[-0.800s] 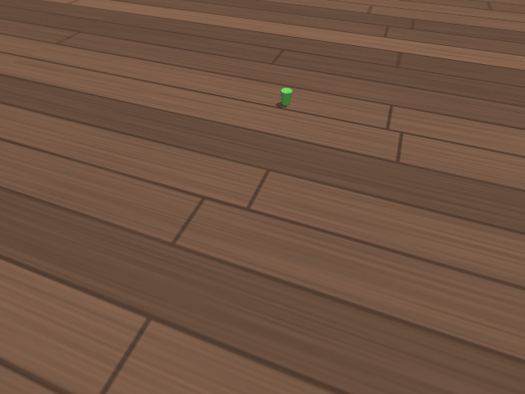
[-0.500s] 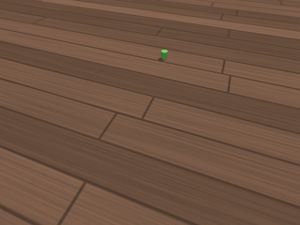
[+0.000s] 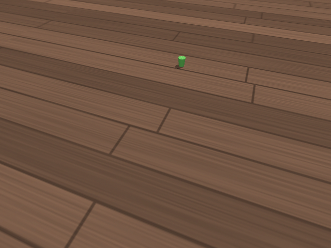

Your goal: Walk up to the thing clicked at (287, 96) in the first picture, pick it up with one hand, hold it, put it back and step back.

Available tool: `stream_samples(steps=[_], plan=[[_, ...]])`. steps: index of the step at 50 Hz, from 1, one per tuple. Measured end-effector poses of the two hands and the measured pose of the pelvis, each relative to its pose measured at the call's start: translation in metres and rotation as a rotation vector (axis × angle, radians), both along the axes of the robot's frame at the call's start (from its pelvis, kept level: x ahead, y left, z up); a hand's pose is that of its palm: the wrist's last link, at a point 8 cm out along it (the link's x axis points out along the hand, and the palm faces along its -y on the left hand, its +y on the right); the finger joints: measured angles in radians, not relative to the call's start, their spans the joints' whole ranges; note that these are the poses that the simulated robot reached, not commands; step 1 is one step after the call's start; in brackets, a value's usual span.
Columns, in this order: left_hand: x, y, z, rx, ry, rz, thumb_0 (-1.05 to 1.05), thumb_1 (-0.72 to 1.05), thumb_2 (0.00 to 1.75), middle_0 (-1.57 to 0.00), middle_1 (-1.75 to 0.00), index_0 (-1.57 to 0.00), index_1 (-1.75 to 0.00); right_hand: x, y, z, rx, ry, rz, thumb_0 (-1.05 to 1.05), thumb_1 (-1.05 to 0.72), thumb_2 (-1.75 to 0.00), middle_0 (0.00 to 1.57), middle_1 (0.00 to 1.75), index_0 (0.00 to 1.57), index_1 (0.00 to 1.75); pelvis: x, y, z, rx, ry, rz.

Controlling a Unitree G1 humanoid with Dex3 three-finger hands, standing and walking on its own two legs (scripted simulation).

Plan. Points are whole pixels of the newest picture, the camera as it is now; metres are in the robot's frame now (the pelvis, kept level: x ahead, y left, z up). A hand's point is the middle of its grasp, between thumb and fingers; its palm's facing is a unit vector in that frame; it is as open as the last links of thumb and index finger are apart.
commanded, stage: stand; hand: left
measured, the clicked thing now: (181, 61) +2.20 -0.16 -0.73
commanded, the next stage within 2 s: walk up in 0.32 s
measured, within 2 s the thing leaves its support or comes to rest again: neither
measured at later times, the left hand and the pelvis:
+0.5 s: hand out of the picture +0.11 +0.27 -0.14, palm faces -0.22 -0.89 -0.39, open 7.4 cm; pelvis +0.02 +0.00 -0.01, yaw -11 degrees
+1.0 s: hand (105, 182) +0.37 +0.21 -0.13, palm faces -0.46 -0.76 -0.47, open 7.4 cm; pelvis +0.26 -0.06 -0.02, yaw -32 degrees
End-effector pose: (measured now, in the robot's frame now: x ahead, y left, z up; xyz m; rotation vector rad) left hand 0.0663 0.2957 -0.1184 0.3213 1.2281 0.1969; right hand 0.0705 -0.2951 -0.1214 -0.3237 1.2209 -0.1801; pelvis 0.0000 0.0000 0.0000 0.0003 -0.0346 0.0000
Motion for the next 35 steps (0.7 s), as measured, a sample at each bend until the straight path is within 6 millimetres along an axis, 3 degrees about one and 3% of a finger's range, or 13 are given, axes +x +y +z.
stream_samples(steps=[16, 21, 24, 29, 32, 35], plan=[[-0.002, 0.001, 0.0, 0.002, -0.002, 0.001, 0.0, 0.9, 0.9, -0.2, -0.3, -0.2, -0.3, -0.001, 0.0, 0.001, -0.001, -0.004, -0.003, 0.01, -0.91, -0.89, 0.2, 0.3, 0.2, 0.3, 0.0, 0.0, 0.0, -0.002, -0.006, 0.0], [0.004, 0.01, 0.004, 0.002, 0.045, -0.084, 0.0, 0.9, 0.9, -0.2, -0.3, -0.21, -0.3, 0.009, -0.015, 0.008, 0.029, -0.15, -0.059, 0.01, -0.91, -0.89, 0.21, 0.3, 0.2, 0.3, 0.004, 0.005, -0.005, 0.019, 0.038, -0.107], [0.032, 0.015, 0.012, 0.046, 0.08, -0.169, 0.01, 0.9, 0.9, -0.2, -0.3, -0.21, -0.3, 0.003, -0.033, 0.011, 0.011, -0.23, -0.138, 0.01, -0.91, -0.89, 0.21, 0.3, 0.2, 0.3, 0.011, 0.003, -0.008, 0.02, 0.048, -0.175], [0.107, 0.011, 0.038, 0.102, -0.019, -0.255, 0.01, 0.9, 0.9, -0.2, -0.3, -0.21, -0.3, -0.01, -0.069, 0.005, -0.003, -0.219, -0.218, 0.01, -0.91, -0.89, 0.21, 0.3, 0.2, 0.3, 0.041, -0.013, -0.011, 0.025, 0.029, -0.258], [0.156, 0.002, 0.048, 0.161, -0.089, -0.305, 0.01, 0.9, 0.9, -0.2, -0.3, -0.21, -0.3, -0.005, -0.095, -0.008, -0.01, -0.222, -0.259, 0.01, -0.91, -0.89, 0.21, 0.3, 0.2, 0.3, 0.066, -0.031, -0.023, 0.034, 0.016, -0.306], [0.195, -0.01, 0.046, 0.221, -0.175, -0.33, 0.01, 0.9, 0.9, -0.2, -0.3, -0.2, -0.3, 0.01, -0.122, -0.026, -0.028, -0.214, -0.271, 0.01, -0.91, -0.89, 0.2, 0.3, 0.2, 0.3, 0.088, -0.051, -0.042, 0.003, 0.016, -0.33]])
